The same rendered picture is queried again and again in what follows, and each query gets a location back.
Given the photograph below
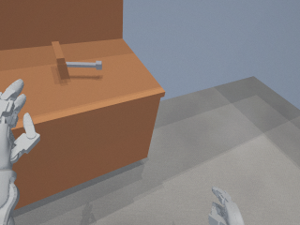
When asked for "robot right hand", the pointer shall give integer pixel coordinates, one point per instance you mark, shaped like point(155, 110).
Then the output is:
point(229, 214)

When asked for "left robot forearm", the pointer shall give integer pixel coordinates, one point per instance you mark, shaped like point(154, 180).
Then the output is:
point(9, 196)

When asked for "robot left hand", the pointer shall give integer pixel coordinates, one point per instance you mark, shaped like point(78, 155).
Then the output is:
point(11, 103)

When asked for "tap lever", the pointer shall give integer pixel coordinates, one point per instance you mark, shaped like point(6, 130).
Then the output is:
point(97, 65)

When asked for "counter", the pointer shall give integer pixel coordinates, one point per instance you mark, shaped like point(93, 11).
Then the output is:
point(90, 121)

